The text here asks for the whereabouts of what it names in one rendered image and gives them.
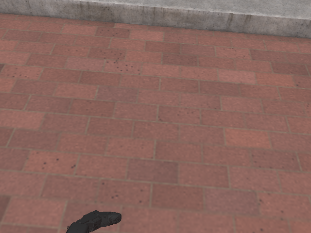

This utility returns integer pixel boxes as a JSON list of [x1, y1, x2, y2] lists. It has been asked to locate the left robot hand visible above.
[[66, 210, 121, 233]]

